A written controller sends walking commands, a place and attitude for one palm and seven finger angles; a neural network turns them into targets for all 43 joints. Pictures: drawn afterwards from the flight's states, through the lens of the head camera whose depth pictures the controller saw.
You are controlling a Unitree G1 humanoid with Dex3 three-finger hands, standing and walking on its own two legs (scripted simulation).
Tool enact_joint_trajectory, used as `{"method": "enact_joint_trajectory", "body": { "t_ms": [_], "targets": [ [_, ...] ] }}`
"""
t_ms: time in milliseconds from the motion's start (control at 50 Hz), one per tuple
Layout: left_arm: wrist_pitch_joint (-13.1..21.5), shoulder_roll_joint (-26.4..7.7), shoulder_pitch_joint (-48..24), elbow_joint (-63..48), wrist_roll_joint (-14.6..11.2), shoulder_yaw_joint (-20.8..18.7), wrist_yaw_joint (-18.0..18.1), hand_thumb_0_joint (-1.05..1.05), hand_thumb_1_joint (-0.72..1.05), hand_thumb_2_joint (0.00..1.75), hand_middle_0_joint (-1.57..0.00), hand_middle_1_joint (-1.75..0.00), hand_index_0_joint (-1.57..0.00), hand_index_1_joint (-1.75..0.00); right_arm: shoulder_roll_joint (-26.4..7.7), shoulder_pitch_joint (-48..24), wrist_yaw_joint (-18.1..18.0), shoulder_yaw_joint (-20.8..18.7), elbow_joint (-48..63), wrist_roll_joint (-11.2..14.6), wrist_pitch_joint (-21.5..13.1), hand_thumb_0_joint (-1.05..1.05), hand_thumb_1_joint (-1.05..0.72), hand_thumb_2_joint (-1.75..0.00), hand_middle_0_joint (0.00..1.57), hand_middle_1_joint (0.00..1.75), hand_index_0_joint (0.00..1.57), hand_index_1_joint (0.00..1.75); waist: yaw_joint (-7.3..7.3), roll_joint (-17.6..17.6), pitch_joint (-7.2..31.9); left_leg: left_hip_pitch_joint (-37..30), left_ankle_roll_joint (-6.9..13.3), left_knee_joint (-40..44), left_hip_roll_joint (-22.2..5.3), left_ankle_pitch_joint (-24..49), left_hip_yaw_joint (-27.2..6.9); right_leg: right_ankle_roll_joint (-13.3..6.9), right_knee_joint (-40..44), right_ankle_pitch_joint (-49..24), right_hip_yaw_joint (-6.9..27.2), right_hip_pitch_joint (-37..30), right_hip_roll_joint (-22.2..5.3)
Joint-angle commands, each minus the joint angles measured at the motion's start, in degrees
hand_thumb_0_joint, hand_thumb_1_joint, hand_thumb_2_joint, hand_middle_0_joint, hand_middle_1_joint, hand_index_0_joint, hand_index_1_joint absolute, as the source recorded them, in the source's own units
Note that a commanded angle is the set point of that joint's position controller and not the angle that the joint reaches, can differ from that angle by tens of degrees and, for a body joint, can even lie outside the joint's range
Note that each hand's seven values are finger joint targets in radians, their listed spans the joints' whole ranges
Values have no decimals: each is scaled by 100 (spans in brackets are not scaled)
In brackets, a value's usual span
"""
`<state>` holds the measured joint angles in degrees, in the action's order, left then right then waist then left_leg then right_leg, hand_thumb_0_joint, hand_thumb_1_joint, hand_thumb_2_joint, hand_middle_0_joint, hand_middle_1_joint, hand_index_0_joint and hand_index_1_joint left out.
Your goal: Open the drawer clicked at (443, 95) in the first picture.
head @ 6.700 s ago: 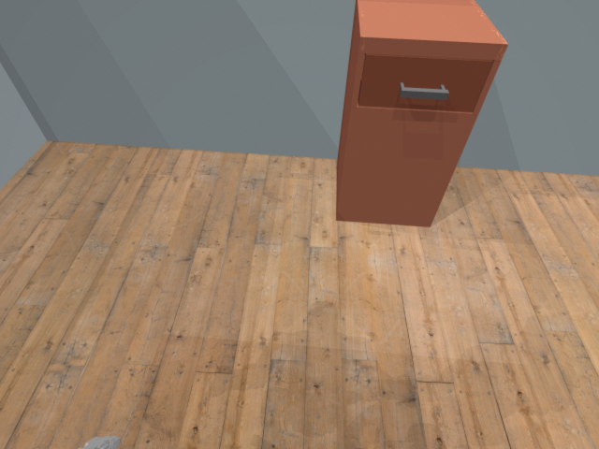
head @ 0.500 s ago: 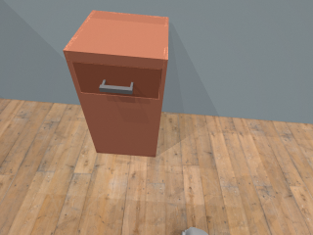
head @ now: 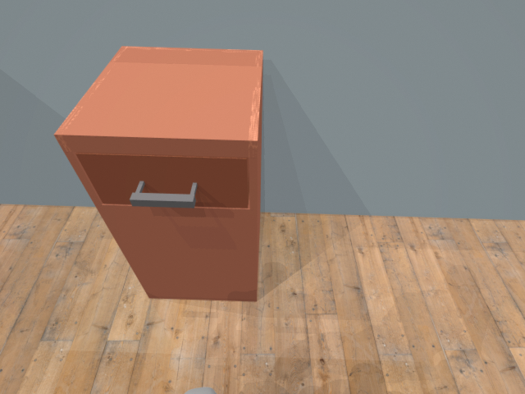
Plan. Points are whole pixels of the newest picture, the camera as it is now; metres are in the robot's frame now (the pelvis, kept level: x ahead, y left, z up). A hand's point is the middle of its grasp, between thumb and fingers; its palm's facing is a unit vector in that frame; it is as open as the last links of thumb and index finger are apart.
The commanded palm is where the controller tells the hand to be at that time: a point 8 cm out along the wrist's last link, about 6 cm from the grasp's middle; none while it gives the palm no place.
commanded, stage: come to a stop and stand still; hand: left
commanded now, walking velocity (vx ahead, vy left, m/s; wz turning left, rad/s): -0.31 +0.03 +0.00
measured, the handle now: (165, 193) +0.56 +0.25 -0.09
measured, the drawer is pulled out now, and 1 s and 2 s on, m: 0.00 0.00 0.00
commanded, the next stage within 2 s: look again from close up in 1.04 s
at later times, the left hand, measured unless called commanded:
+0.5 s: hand out of the picture +0.07 +0.20 -0.17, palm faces -0.01 -0.96 -0.27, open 7.4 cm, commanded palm none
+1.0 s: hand out of the picture +0.03 +0.12 -0.17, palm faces -0.01 -0.98 -0.21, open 7.2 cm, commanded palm none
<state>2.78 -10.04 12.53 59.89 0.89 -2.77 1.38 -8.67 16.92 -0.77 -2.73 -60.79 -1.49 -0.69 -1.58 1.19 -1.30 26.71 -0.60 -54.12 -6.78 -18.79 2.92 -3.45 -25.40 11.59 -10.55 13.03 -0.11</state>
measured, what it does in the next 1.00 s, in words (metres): steps on the spot: left foot, then right foot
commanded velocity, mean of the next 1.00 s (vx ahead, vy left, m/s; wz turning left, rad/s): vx -0.07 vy -0.03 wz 0.00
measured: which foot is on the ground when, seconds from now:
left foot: up 0.00-0.10, down 0.12-0.52, up 0.54-0.78, down 0.80-1.00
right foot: down 0.00-0.18, up 0.20-0.50, down 0.52-1.00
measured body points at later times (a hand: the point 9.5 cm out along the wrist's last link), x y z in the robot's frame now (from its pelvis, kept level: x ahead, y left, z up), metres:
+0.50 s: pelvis +0.02 -0.01 -0.01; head +0.05 -0.02 +0.44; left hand +0.07 +0.25 -0.15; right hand +0.09 -0.24 -0.17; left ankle +0.10 +0.14 -0.74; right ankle -0.01 -0.12 -0.73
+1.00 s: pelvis +0.00 -0.05 +0.00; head +0.01 -0.06 +0.45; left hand +0.03 +0.18 -0.15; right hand -0.03 -0.26 -0.16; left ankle -0.03 +0.09 -0.74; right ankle -0.01 -0.12 -0.74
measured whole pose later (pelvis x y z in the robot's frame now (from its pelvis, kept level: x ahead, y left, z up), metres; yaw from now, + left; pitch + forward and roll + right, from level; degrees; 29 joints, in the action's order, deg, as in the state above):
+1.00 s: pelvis +0.00 -0.05 +0.00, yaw -3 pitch -1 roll +0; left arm -0.2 -9.4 13.1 64.1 -0.2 -0.7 1.6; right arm -6.7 16.5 -2.4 0.1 -66.6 -0.9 0.5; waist -0.2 0.4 -1.4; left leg 7.0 -2.2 -23.2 -2.7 -15.5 1.2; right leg -4.0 -23.5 13.3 -5.5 9.9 2.3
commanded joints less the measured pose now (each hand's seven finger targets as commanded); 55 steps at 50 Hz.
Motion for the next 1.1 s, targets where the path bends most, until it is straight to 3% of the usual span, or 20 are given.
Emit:
{"method": "enact_joint_trajectory", "body": {
  "t_ms": [0,60,80,120,160,240,280,340,400,440,460,480,500,520,600,700,760,840,960,1080],
  "targets": [
    [-5,-510,208,-149,42,-38,3,0,90,90,-20,-30,-20,-30,67,459,25,115,63,55,8,0,-90,-90,20,30,20,30,79,-681,-113,-946,-126,1287,170,334,73,-544,1160,-1013,1036,603,-1383],
    [-127,-546,200,-44,-14,9,35,0,90,90,-20,-30,-20,-30,-149,410,-16,120,-48,79,13,0,-90,-90,20,30,20,30,-5,-629,-41,-1765,-167,2644,230,1395,51,-187,482,-1143,785,502,-1074],
    [-177,-456,371,-13,-21,41,40,0,90,90,-20,-30,-20,-30,-326,349,-21,95,-29,100,-19,0,-90,-90,20,30,20,30,58,-192,-15,-2052,-96,2910,-2,2199,-194,-12,143,-842,771,650,-866],
    [-262,-302,739,-79,-21,50,99,0,90,90,-20,-30,-20,-30,-787,115,-69,22,135,75,-26,0,-90,-90,20,30,20,30,240,440,-134,-1619,343,3172,-797,3472,-760,264,-244,218,657,408,-439],
    [-376,-391,771,-57,-48,48,89,0,90,90,-20,-30,-20,-30,-939,-141,-159,-29,190,81,22,0,-90,-90,20,30,20,30,205,1423,7,-1537,810,3683,-1207,4103,-1213,417,-1357,1276,519,327,-269],
    [-449,-454,687,-201,6,-68,48,0,90,90,-20,-30,-20,-30,-1157,-228,-258,-181,340,28,113,0,-90,-90,20,30,20,30,79,780,551,-2354,1234,3229,-1468,5309,-1042,433,-3216,2037,1009,1219,-226],
    [-459,-452,582,-298,13,-108,24,0,90,90,-20,-30,-20,-30,-1167,-311,-256,-222,407,30,133,0,-90,-90,20,30,20,30,60,405,694,-2480,1199,3136,-1409,5099,-891,502,-3471,1871,1058,1416,-199],
    [-507,-380,537,-444,1,-134,-6,0,90,90,-20,-30,-20,-30,-1171,-490,-223,-260,473,21,145,0,-90,-90,20,30,20,30,73,802,857,-2401,1116,3201,-1296,4258,-759,545,-3062,1793,1027,1263,-249],
    [-493,-307,601,-462,-4,-108,-23,0,90,90,-20,-30,-20,-30,-1165,-637,-153,-284,522,-6,175,0,-90,-90,20,30,20,30,96,1018,740,-1847,996,3329,-1180,3030,-765,457,-1926,1613,821,619,-253],
    [-452,-337,1006,-322,7,-106,-22,0,90,90,-20,-30,-20,-30,-1123,-800,-100,-280,557,20,214,0,-90,-90,20,30,20,30,309,854,625,-1162,696,3128,-878,1748,-603,427,-646,594,641,-209,-185],
    [-414,-493,1170,-270,48,-128,-10,0,90,90,-20,-30,-20,-30,-943,-773,-73,-270,579,56,234,0,-90,-90,20,30,20,30,378,271,506,-791,420,2705,-494,902,-374,426,218,79,813,-516,-315],
    [-356,-927,908,-354,107,-157,19,0,90,90,-20,-30,-20,-30,-535,-598,-24,-210,627,102,265,0,-90,-90,20,30,20,30,216,-1052,225,-226,24,1941,182,-205,53,64,919,276,2075,-300,-1223],
    [-365,-1199,501,-520,90,-156,19,0,90,90,-20,-30,-20,-30,-382,-831,28,-139,767,97,304,0,-90,-90,20,30,20,30,261,-1511,-90,-286,-45,1241,427,-941,21,-370,1362,634,2541,579,-1923],
    [-349,-1178,301,-602,98,-180,33,0,90,90,-20,-30,-20,-30,-479,-1021,17,-157,815,64,374,0,-90,-90,20,30,20,30,343,-1711,-191,-358,43,619,410,-1057,-343,-548,1503,965,2720,1080,-1890],
    [-294,-768,-269,-592,80,-78,56,0,90,90,-20,-30,-20,-30,-423,-319,19,-127,339,69,309,0,-90,-90,20,30,20,30,-25,-1010,-319,-457,46,59,413,-423,-326,-492,1053,-190,1764,765,-1298],
    [-242,-734,284,-247,13,-73,74,0,90,90,-20,-30,-20,-30,-289,-173,-75,30,150,84,187,0,-90,-90,20,30,20,30,216,-681,97,-938,-38,2048,408,-295,-170,-610,646,-1378,1787,-425,-1267],
    [-213,-484,363,-47,-100,26,65,0,90,90,-20,-30,-20,-30,-401,174,-137,125,-153,64,28,0,-90,-90,20,30,20,30,205,-39,322,-1989,131,3360,48,1854,-633,-59,267,-1408,1464,-275,-750],
    [-221,-464,302,143,-108,55,62,0,90,90,-20,-30,-20,-30,-408,124,-190,177,-342,68,6,0,-90,-90,20,30,20,30,260,472,282,-1736,122,3300,-78,1995,-546,110,358,-1315,1259,-709,-620],
    [-229,-417,353,307,-87,121,50,0,90,90,-20,-30,-20,-30,-324,266,-178,198,-419,71,68,0,-90,-90,20,30,20,30,207,-33,-338,-1524,96,3560,81,820,-458,120,878,-161,1426,-393,-612],
    [-194,-317,552,374,-72,137,65,0,90,90,-20,-30,-20,-30,-266,469,-170,207,-440,71,61,0,-90,-90,20,30,20,30,161,-259,-394,-1632,108,3550,141,737,-393,128,1048,193,1508,-214,-608]
  ]
}}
